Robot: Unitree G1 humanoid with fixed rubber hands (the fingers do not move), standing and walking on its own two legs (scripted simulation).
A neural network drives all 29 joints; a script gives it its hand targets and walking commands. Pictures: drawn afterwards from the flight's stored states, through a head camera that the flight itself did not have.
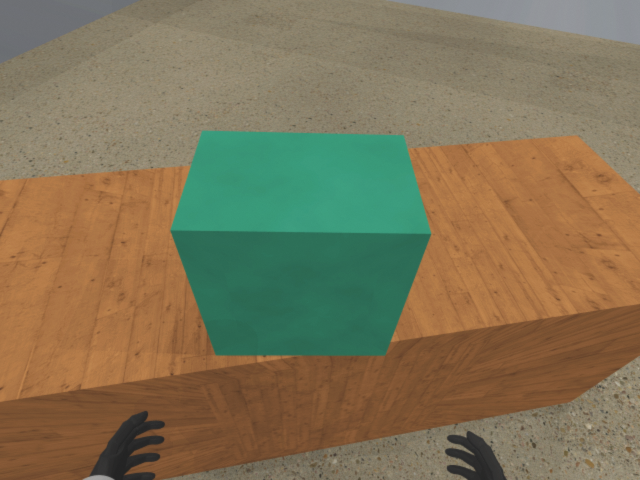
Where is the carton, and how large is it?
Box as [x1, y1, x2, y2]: [170, 131, 430, 355]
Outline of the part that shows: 202,131 170,230 215,354 384,355 430,235 429,227 403,135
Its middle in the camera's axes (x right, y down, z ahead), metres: -0.02 +0.02 +0.59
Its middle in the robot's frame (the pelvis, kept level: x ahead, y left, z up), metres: +0.44 +0.03 +0.02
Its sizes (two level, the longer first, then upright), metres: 0.277 0.185 0.299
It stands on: a pedestal, 0.64 m high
